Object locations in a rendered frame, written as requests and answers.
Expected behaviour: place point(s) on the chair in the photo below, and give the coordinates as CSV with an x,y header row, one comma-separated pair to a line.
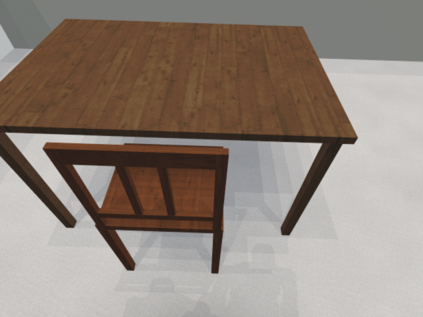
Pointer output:
x,y
165,188

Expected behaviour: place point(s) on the table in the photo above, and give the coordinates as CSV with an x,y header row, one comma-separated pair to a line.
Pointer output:
x,y
173,80

